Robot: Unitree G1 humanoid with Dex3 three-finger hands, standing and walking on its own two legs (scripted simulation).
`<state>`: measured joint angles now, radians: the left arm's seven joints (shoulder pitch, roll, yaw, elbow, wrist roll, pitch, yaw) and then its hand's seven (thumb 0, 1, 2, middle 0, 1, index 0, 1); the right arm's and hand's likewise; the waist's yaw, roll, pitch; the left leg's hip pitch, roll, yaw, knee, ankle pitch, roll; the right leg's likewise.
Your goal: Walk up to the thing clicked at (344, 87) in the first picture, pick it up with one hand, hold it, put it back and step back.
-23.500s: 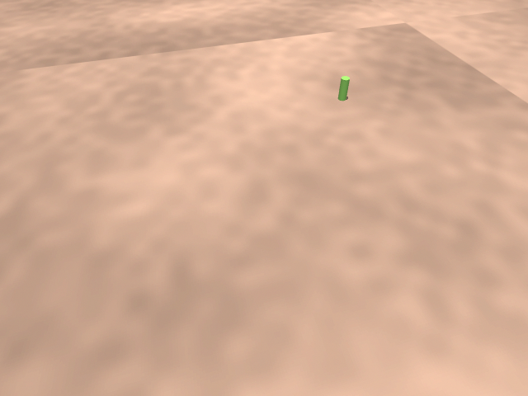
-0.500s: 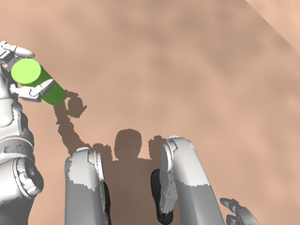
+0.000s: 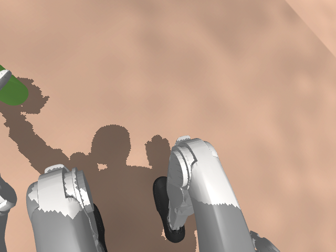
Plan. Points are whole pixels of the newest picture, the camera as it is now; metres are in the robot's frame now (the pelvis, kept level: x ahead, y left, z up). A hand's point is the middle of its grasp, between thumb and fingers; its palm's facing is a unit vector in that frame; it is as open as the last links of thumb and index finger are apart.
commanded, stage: crouch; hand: left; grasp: from the side
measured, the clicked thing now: out of the picture +0.51 +0.28 -0.13
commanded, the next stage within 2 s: lower in 0.32 s
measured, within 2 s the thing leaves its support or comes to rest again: rests again in 1.44 s
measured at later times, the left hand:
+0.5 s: hand out of the picture +0.52 +0.29 -0.12, palm faces +0.29 -0.96 -0.03, open 9.2 cm
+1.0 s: hand (2, 81) +0.53 +0.29 -0.18, palm faces +0.28 -0.96 -0.05, open 9.2 cm
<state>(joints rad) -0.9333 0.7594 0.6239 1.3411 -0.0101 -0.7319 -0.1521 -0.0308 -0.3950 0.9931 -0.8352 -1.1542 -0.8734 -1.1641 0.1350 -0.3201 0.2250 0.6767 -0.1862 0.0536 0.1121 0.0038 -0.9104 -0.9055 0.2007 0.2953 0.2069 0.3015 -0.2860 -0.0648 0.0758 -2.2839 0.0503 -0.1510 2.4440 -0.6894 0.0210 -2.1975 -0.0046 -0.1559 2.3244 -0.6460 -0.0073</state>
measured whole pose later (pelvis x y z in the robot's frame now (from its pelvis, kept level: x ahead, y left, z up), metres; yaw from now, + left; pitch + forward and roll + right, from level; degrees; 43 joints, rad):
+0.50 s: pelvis +0.00 +0.01 -0.01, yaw -3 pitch +26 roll -13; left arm -0.93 0.86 0.60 1.36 -0.01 -0.77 -0.14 -0.03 -0.39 0.99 -0.83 -1.16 -0.87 -1.17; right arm 0.04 -0.36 0.33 0.62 -0.24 0.07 0.11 0.00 -0.91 -0.90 0.20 0.30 0.21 0.30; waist -0.32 -0.13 0.18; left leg -2.29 0.05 -0.21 2.52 -0.71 0.03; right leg -2.17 0.01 -0.21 2.35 -0.65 0.01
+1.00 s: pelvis +0.00 +0.01 -0.02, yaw -6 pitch +22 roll -17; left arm -0.97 1.04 0.53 1.55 -0.03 -0.89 -0.10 -0.03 -0.39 1.00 -0.83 -1.16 -0.87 -1.17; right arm -0.05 -0.38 0.49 0.56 -0.31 0.09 0.10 0.00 -0.90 -0.90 0.20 0.30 0.21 0.30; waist -0.35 -0.22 0.28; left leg -2.27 0.05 -0.30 2.58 -0.74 0.02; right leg -2.12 0.03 -0.27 2.35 -0.65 0.03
